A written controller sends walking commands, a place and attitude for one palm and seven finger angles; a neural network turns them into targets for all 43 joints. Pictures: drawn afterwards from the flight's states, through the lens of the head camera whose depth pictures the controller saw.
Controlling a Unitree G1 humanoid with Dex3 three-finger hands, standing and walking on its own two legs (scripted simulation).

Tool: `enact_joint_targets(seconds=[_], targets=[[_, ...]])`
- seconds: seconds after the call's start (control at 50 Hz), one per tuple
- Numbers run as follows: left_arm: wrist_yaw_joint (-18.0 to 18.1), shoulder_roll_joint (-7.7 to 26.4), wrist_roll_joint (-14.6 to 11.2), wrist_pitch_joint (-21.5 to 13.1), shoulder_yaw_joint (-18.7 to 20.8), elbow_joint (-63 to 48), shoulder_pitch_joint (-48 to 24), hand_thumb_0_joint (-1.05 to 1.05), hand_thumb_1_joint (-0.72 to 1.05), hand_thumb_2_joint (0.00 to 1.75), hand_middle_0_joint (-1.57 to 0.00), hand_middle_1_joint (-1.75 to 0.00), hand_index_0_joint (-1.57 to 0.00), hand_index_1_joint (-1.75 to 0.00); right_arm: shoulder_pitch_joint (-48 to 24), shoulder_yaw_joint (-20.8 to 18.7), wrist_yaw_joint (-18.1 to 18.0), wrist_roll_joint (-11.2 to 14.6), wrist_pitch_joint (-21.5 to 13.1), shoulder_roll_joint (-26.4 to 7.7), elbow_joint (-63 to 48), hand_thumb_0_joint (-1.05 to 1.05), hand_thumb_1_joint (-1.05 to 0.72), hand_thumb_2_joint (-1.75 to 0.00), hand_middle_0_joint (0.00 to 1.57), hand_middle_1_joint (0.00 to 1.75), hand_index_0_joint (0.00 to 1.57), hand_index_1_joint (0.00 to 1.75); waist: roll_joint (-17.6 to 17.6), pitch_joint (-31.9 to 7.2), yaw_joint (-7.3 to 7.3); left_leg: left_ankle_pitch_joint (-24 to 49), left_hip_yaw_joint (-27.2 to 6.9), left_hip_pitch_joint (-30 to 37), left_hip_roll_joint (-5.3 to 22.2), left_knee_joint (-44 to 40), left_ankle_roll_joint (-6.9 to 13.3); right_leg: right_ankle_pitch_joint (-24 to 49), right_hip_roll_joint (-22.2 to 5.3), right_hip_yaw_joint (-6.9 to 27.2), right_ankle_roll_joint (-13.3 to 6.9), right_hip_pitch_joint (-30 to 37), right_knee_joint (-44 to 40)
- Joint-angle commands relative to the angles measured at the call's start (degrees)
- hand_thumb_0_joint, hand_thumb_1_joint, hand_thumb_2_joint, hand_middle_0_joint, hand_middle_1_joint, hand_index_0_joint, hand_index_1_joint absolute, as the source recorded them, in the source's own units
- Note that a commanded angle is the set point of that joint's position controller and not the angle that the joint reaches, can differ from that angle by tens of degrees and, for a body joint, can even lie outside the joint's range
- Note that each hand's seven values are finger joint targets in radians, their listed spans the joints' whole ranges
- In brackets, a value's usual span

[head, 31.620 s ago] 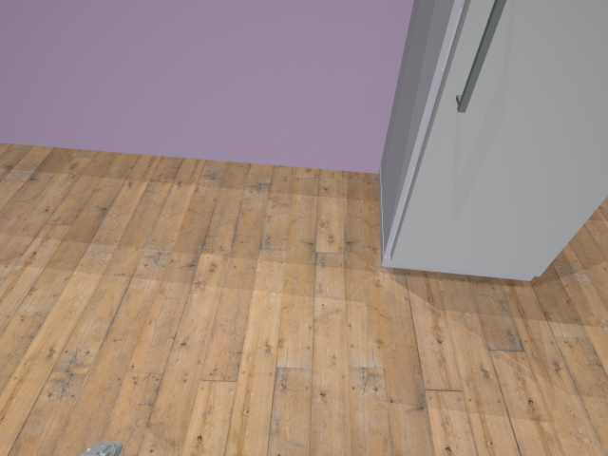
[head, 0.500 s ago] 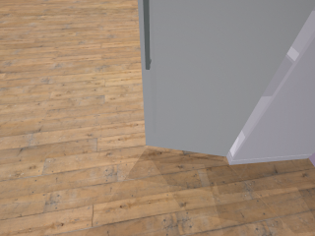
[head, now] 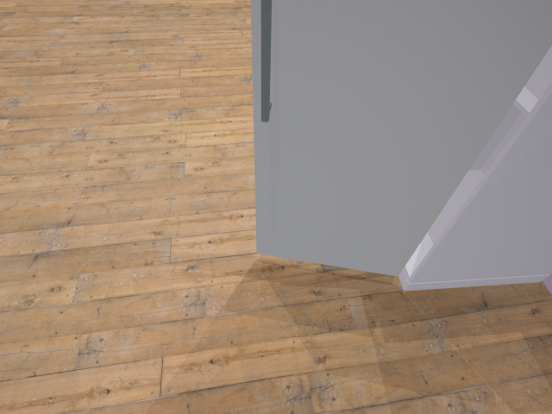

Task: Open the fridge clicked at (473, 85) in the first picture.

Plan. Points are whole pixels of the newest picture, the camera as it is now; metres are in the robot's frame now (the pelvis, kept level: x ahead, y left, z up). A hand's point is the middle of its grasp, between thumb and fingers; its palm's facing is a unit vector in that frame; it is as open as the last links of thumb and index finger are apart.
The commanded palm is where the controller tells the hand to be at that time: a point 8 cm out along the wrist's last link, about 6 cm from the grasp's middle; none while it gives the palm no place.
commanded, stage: look to check the result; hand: left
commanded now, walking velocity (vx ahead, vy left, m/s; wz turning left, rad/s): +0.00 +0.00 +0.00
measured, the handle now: (268, 29) +0.74 +0.07 +0.20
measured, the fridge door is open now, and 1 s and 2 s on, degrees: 76 76 76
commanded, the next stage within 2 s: stand and wait in 0.40 s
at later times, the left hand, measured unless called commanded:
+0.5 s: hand out of the picture +0.08 +0.23 -0.16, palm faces -0.02 -0.96 -0.29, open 7.4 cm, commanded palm none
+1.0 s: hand out of the picture +0.08 +0.23 -0.16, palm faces -0.03 -0.95 -0.31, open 7.4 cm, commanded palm none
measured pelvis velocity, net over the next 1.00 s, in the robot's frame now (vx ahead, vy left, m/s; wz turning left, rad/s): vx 0.01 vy -0.01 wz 0.01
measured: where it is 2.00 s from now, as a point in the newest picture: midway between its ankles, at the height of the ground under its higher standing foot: outside the picture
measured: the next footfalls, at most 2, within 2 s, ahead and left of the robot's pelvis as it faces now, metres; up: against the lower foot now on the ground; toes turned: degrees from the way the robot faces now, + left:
none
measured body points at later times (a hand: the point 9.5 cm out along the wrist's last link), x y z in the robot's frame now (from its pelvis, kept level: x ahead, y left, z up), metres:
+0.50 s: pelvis +0.01 +0.00 +0.00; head +0.02 +0.01 +0.45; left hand +0.08 +0.28 -0.14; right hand +0.08 -0.29 -0.13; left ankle +0.00 +0.09 -0.75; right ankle -0.02 -0.14 -0.75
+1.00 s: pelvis +0.01 -0.01 +0.00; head +0.04 +0.00 +0.45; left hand +0.08 +0.28 -0.14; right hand +0.09 -0.30 -0.13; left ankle +0.00 +0.09 -0.75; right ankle -0.02 -0.14 -0.75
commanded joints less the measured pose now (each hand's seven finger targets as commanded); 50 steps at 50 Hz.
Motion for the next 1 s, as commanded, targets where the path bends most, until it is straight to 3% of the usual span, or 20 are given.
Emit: enact_joint_targets(seconds=[0.0, 0.52, 0.76, 0.98], targets=[[0.7, 8.6, 0.1, -1.1, 1.6, -2.2, 0.1, 0.0, 0.9, 0.9, -0.2, -0.3, -0.2, -0.3, 0.7, -1.3, -0.6, 0.0, -1.1, -9.3, -2.4, 0.0, -0.9, -0.9, 0.2, 0.3, 0.2, 0.3, 0.9, -2.7, -0.32, 9.6, -5.8, 2.4, 7.5, -4.0, 0.0, 8.5, -4.8, 2.5, -3.0, -1.6, -3.1], [0.1, 16.4, 0.0, -1.9, 2.2, -4.1, -6.8, 0.0, 0.9, 0.9, -0.2, -0.3, -0.2, -0.3, -5.8, -2.0, 0.1, 0.0, -1.6, -17.3, -3.5, 0.0, -0.9, -0.9, 0.2, 0.3, 0.2, 0.3, 1.0, -5.9, -0.41, 14.3, -6.6, 5.3, 8.2, -5.5, -0.5, 13.4, -6.1, 3.0, -3.2, 1.8, -4.8], [0.0, 17.6, 0.0, -2.0, 2.0, -4.2, -7.3, 0.0, 0.9, 0.9, -0.2, -0.3, -0.2, -0.3, -6.8, -1.8, 0.3, 0.1, -1.5, -18.7, -4.0, 0.0, -0.9, -0.9, 0.2, 0.3, 0.2, 0.3, 0.3, -5.8, -0.35, 13.5, -6.7, 6.0, 8.3, -6.1, -0.7, 12.6, -6.2, 3.1, -3.2, 2.0, -6.0], [0.2, 17.9, -0.1, -2.1, 2.0, -4.0, -7.1, 0.0, 0.9, 0.9, -0.2, -0.3, -0.2, -0.3, -6.3, -1.8, 0.0, 0.2, -1.5, -18.7, -3.8, 0.0, -0.9, -0.9, 0.2, 0.3, 0.2, 0.3, 0.4, -7.0, -0.6, 16.7, -6.3, 7.6, 8.5, -5.4, -0.9, 17.3, -6.5, 3.1, -3.5, 3.1, -5.6]])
